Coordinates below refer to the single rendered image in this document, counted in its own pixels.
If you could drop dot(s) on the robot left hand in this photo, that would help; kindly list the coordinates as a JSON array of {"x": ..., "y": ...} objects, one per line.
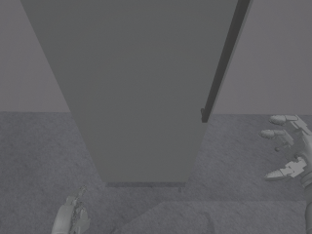
[{"x": 67, "y": 213}]

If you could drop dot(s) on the robot right hand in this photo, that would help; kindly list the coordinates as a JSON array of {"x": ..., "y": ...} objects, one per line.
[{"x": 302, "y": 165}]

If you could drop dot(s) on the right robot forearm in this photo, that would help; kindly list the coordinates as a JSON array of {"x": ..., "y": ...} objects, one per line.
[{"x": 306, "y": 183}]

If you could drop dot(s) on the handle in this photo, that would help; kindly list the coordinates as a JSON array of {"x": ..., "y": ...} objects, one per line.
[{"x": 235, "y": 26}]

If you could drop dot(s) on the fridge door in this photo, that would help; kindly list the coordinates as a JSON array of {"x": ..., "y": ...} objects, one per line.
[{"x": 135, "y": 75}]

